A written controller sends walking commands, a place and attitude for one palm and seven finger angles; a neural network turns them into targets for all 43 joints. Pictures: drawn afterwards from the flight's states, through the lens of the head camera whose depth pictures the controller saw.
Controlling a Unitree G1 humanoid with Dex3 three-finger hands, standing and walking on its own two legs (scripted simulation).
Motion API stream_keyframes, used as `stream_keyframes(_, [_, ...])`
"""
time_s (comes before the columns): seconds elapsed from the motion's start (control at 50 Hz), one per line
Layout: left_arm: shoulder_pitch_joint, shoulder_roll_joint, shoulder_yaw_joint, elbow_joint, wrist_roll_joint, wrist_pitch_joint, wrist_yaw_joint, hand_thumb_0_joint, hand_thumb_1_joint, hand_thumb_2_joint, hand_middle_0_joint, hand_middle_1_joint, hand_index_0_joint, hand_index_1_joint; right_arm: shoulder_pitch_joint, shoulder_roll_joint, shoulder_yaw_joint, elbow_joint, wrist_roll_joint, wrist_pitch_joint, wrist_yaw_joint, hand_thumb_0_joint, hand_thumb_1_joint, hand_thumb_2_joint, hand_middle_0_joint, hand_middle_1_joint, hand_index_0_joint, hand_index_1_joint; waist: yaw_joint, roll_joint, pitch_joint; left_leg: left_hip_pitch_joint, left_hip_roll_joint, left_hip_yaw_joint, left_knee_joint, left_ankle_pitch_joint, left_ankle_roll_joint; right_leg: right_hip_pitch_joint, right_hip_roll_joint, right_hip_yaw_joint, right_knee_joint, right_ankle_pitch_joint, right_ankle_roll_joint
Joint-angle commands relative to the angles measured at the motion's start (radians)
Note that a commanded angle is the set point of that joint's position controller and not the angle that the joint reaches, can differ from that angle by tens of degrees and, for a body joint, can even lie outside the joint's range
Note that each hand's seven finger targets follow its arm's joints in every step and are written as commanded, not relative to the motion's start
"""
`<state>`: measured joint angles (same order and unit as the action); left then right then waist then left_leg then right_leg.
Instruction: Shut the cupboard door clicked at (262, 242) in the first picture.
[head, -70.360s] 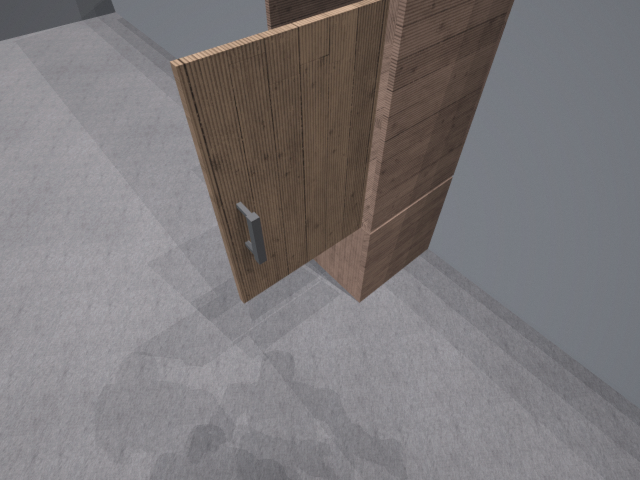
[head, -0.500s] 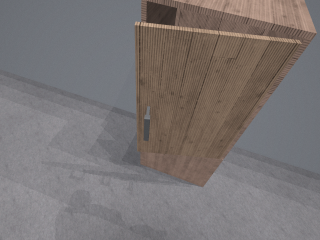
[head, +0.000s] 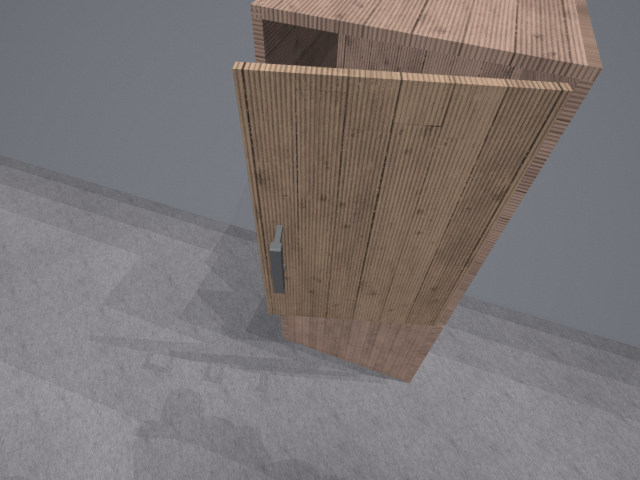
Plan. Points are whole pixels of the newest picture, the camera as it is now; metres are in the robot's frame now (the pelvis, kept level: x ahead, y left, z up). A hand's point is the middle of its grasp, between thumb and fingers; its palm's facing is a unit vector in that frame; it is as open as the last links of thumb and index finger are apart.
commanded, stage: come to a stop and stand still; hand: left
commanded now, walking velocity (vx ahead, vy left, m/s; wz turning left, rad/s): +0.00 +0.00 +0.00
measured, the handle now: (279, 260) +0.48 +0.10 -0.09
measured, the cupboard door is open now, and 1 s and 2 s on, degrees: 16 16 16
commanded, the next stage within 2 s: look again from close up in 0.94 s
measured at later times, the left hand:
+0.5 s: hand out of the picture -0.04 +0.22 -0.17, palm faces +0.02 -0.97 -0.25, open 7.4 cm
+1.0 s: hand out of the picture -0.05 +0.17 -0.18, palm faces +0.03 -0.99 -0.16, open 7.4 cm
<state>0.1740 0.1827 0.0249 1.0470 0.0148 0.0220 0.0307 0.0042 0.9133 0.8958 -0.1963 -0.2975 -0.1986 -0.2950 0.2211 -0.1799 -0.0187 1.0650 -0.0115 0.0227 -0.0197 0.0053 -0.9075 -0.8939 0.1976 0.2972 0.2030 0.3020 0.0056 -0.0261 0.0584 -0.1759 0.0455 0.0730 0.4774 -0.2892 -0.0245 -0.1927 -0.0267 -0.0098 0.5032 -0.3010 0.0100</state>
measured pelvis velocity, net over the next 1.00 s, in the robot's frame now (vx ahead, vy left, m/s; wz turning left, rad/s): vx -0.05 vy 0.01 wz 0.01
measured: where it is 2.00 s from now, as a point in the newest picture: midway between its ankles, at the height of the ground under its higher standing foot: outside the picture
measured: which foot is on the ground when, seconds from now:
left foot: down 0.00-1.00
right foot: down 0.00-1.00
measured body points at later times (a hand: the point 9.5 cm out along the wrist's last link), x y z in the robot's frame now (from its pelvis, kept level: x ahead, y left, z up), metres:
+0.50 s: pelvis -0.05 +0.02 +0.00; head -0.06 +0.02 +0.45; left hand -0.04 +0.27 -0.15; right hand -0.01 -0.21 -0.15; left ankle -0.02 +0.13 -0.74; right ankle -0.02 -0.12 -0.74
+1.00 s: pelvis -0.05 +0.01 +0.00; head -0.04 +0.02 +0.45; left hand -0.05 +0.22 -0.16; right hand -0.04 -0.21 -0.15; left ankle -0.02 +0.13 -0.74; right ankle -0.02 -0.12 -0.74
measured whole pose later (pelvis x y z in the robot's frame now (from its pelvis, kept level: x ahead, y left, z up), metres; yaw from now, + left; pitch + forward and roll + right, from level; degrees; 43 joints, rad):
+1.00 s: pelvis -0.05 +0.01 +0.00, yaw +1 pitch -2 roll +0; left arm 0.29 0.15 -0.01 1.10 0.02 -0.01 0.03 0.01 0.91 0.90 -0.20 -0.30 -0.20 -0.29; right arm 0.30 -0.13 0.00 1.11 -0.01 -0.01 -0.01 0.01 -0.91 -0.89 0.20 0.30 0.20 0.30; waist 0.00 -0.03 0.03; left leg -0.22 0.03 0.07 0.46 -0.21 0.00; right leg -0.22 -0.04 -0.02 0.47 -0.22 0.02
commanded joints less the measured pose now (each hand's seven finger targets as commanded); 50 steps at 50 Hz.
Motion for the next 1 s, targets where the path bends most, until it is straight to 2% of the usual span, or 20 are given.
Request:
stream_keyframes(0.0, [0.170,0.132,0.011,-0.005,0.000,-0.043,0.046,0.000,0.900,0.900,-0.200,-0.300,-0.200,-0.300,-0.045,-0.138,-0.027,-0.108,0.011,-0.039,-0.002,0.000,-0.900,-0.900,0.200,0.300,0.200,0.300,0.031,0.096,-0.056,-0.011,0.082,-0.004,0.140,0.280,0.003,-0.001,-0.158,0.143,-0.065,0.655,-0.034])
stream_keyframes(0.02, [0.122,0.202,0.018,-0.032,0.004,-0.068,0.041,0.000,0.900,0.900,-0.200,-0.300,-0.200,-0.300,-0.020,-0.126,-0.021,-0.140,0.009,-0.041,0.002,0.000,-0.900,-0.900,0.200,0.300,0.200,0.300,-0.014,0.099,-0.101,-0.062,0.033,-0.018,0.104,0.229,0.003,0.075,-0.194,0.149,-0.007,0.893,-0.061])
stream_keyframes(0.04, [0.113,0.194,0.023,-0.061,0.006,-0.068,0.037,0.000,0.900,0.900,-0.200,-0.300,-0.200,-0.300,0.077,-0.091,-0.027,-0.125,0.001,-0.050,0.000,0.000,-0.900,-0.900,0.200,0.300,0.200,0.300,-0.036,0.060,-0.211,-0.035,0.030,-0.023,0.045,0.248,0.020,0.135,-0.173,0.113,0.089,0.917,-0.068])
stream_keyframes(0.06, [0.110,0.159,0.013,-0.070,-0.001,-0.063,0.035,0.000,0.900,0.900,-0.200,-0.300,-0.200,-0.300,0.095,-0.096,-0.025,-0.120,0.001,-0.051,-0.006,0.000,-0.900,-0.900,0.200,0.300,0.200,0.300,-0.024,0.045,-0.260,0.012,0.047,-0.037,0.061,0.379,0.031,0.137,-0.141,0.075,0.114,0.828,-0.056])
stream_keyframes(0.08, [0.109,0.146,0.010,-0.073,-0.001,-0.057,0.033,0.000,0.900,0.900,-0.200,-0.300,-0.200,-0.300,0.089,-0.104,-0.029,-0.123,0.003,-0.047,-0.009,0.000,-0.900,-0.900,0.200,0.300,0.200,0.300,-0.020,0.029,-0.243,0.037,0.064,-0.047,0.065,0.447,0.038,0.090,-0.115,0.060,0.103,0.674,-0.050])
stream_keyframes(0.1, [0.103,0.136,0.005,-0.077,0.000,-0.051,0.030,0.000,0.900,0.900,-0.200,-0.300,-0.200,-0.300,0.080,-0.117,-0.031,-0.129,0.002,-0.043,-0.011,0.000,-0.900,-0.900,0.200,0.300,0.200,0.300,-0.018,0.037,-0.192,0.041,0.074,-0.056,0.060,0.468,0.043,0.036,-0.098,0.049,0.081,0.531,-0.045])
stream_keyframes(0.12, [0.086,0.131,0.002,-0.079,0.004,-0.043,0.027,0.000,0.900,0.900,-0.200,-0.300,-0.200,-0.300,0.070,-0.117,-0.029,-0.134,-0.002,-0.043,-0.011,0.000,-0.900,-0.900,0.200,0.300,0.200,0.300,-0.015,0.072,-0.129,0.022,0.085,-0.067,0.036,0.477,0.050,-0.007,-0.079,0.039,0.064,0.392,-0.042])
stream_keyframes(0.14, [0.083,0.125,0.000,-0.083,0.005,-0.036,0.024,0.000,0.900,0.900,-0.200,-0.300,-0.200,-0.300,0.055,-0.120,-0.026,-0.140,-0.003,-0.041,-0.010,0.000,-0.900,-0.900,0.200,0.300,0.200,0.300,-0.010,0.073,-0.066,-0.018,0.088,-0.081,0.010,0.439,0.056,-0.033,-0.065,0.036,0.045,0.280,-0.038])
stream_keyframes(0.16, [0.088,0.122,-0.005,-0.079,0.004,-0.031,0.021,0.000,0.900,0.900,-0.200,-0.300,-0.200,-0.300,0.033,-0.123,-0.023,-0.147,-0.003,-0.039,-0.008,0.000,-0.900,-0.900,0.200,0.300,0.200,0.300,-0.003,0.051,-0.015,-0.055,0.086,-0.094,-0.018,0.331,0.061,-0.054,-0.058,0.045,0.013,0.191,-0.034])
stream_keyframes(0.2, [0.077,0.126,-0.010,-0.085,0.005,-0.025,0.013,0.000,0.900,0.900,-0.200,-0.300,-0.200,-0.300,0.018,-0.126,-0.023,-0.155,-0.004,-0.033,0.001,0.000,-0.900,-0.900,0.200,0.300,0.200,0.300,-0.009,0.013,0.050,-0.116,0.067,-0.108,-0.082,0.056,0.060,-0.096,-0.052,0.065,-0.038,0.036,-0.030])
stream_keyframes(0.24, [0.089,0.130,-0.010,-0.090,0.007,-0.024,0.008,0.000,0.900,0.900,-0.200,-0.300,-0.200,-0.300,0.024,-0.127,-0.023,-0.151,-0.007,-0.034,0.006,0.000,-0.900,-0.900,0.200,0.300,0.200,0.300,-0.008,0.036,0.059,-0.133,0.056,-0.117,-0.121,-0.067,0.060,-0.105,-0.047,0.070,-0.056,-0.026,-0.033])
stream_keyframes(0.28, [0.104,0.131,-0.010,-0.091,0.008,-0.022,0.005,0.000,0.900,0.900,-0.200,-0.300,-0.200,-0.300,0.031,-0.133,-0.028,-0.150,-0.010,-0.031,0.009,0.000,-0.900,-0.900,0.200,0.300,0.200,0.300,-0.009,0.022,0.051,-0.144,0.052,-0.128,-0.147,-0.170,0.061,-0.120,-0.044,0.070,-0.070,-0.090,-0.032])
stream_keyframes(0.32, [0.117,0.133,-0.011,-0.095,0.009,-0.024,0.003,0.000,0.900,0.900,-0.200,-0.300,-0.200,-0.300,0.038,-0.136,-0.028,-0.147,-0.010,-0.034,0.010,0.000,-0.900,-0.900,0.200,0.300,0.200,0.300,-0.008,0.033,0.033,-0.139,0.056,-0.131,-0.159,-0.172,0.064,-0.109,-0.043,0.064,-0.073,-0.072,-0.032])
stream_keyframes(0.38, [0.132,0.131,-0.011,-0.088,0.007,-0.028,0.001,0.000,0.900,0.900,-0.200,-0.300,-0.200,-0.300,0.050,-0.140,-0.025,-0.136,-0.009,-0.037,0.011,0.000,-0.900,-0.900,0.200,0.300,0.200,0.300,-0.009,0.018,0.013,-0.134,0.053,-0.132,-0.159,-0.170,0.062,-0.112,-0.052,0.074,-0.089,-0.085,-0.031])
stream_keyframes(0.42, [0.141,0.132,-0.012,-0.083,0.008,-0.030,0.000,0.000,0.900,0.900,-0.200,-0.300,-0.200,-0.300,0.059,-0.135,-0.022,-0.124,-0.008,-0.040,0.010,0.000,-0.900,-0.900,0.200,0.300,0.200,0.300,-0.008,0.039,0.010,-0.134,0.057,-0.135,-0.169,-0.166,0.062,-0.102,-0.052,0.068,-0.092,-0.066,-0.031])
stream_keyframes(0.56, [0.167,0.120,-0.018,-0.042,0.004,-0.039,-0.001,0.000,0.900,0.900,-0.200,-0.300,-0.200,-0.300,0.084,-0.121,-0.014,-0.075,-0.002,-0.045,0.008,0.000,-0.900,-0.900,0.200,0.300,0.200,0.300,-0.009,0.028,0.028,-0.123,0.052,-0.120,-0.160,-0.110,0.053,-0.107,-0.067,0.083,-0.125,-0.043,-0.031])
stream_keyframes(0.68, [0.181,0.109,-0.021,-0.010,0.001,-0.044,0.000,0.000,0.900,0.900,-0.200,-0.300,-0.200,-0.300,0.110,-0.100,-0.006,-0.034,0.001,-0.047,0.006,0.000,-0.900,-0.900,0.200,0.300,0.200,0.300,-0.009,0.007,0.015,-0.097,0.046,-0.097,-0.141,-0.050,0.045,-0.097,-0.078,0.087,-0.144,-0.031,-0.032])
stream_keyframes(0.74, [0.183,0.099,-0.022,0.001,0.000,-0.045,0.001,0.000,0.900,0.900,-0.200,-0.300,-0.200,-0.300,0.113,-0.091,-0.005,-0.018,0.002,-0.048,0.004,0.000,-0.900,-0.900,0.200,0.300,0.200,0.300,-0.008,0.026,0.020,-0.093,0.046,-0.094,-0.138,-0.027,0.043,-0.091,-0.077,0.083,-0.144,-0.007,-0.031])
stream_keyframes(0.92, [0.184,0.077,-0.020,0.017,0.000,-0.048,0.004,0.000,0.900,0.900,-0.200,-0.300,-0.200,-0.300,0.122,-0.060,-0.001,0.012,0.003,-0.052,-0.001,0.000,-0.900,-0.900,0.200,0.300,0.200,0.300,-0.003,0.017,0.008,-0.073,0.052,-0.085,-0.126,0.070,0.040,-0.052,-0.076,0.071,-0.136,0.086,-0.032])
stream_keyframes(0.98, [0.183,0.073,-0.020,0.021,-0.002,-0.047,0.005,0.000,0.900,0.900,-0.200,-0.300,-0.200,-0.300,0.114,-0.059,-0.002,0.016,0.003,-0.051,-0.002,0.000,-0.900,-0.900,0.200,0.300,0.200,0.300,-0.002,0.032,0.013,-0.068,0.051,-0.083,-0.125,0.064,0.037,-0.060,-0.075,0.072,-0.138,0.083,-0.030])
